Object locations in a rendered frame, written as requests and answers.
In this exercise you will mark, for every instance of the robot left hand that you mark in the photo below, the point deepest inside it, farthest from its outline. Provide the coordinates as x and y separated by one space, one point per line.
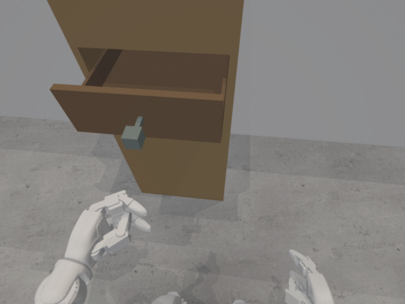
84 244

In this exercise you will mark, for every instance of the left robot forearm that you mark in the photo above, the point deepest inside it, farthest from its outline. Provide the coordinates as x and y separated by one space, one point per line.
67 284

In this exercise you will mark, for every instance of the left robot shin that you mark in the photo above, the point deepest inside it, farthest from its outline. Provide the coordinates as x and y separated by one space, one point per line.
173 293

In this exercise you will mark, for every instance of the robot right hand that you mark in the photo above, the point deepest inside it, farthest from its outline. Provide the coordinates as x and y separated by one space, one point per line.
313 290

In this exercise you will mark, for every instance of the handle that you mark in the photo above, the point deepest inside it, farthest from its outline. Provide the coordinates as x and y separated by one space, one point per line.
133 137

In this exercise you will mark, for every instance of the drawer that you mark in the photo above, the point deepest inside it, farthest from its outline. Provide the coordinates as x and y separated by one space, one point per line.
180 95

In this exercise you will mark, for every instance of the cabinet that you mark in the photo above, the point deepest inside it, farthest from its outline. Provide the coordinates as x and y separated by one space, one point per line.
190 169

